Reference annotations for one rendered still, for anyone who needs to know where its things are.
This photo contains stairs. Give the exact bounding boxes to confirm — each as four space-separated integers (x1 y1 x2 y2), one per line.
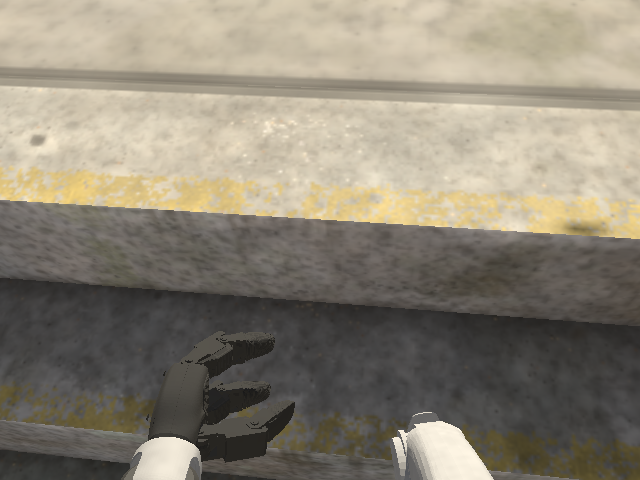
0 200 640 480

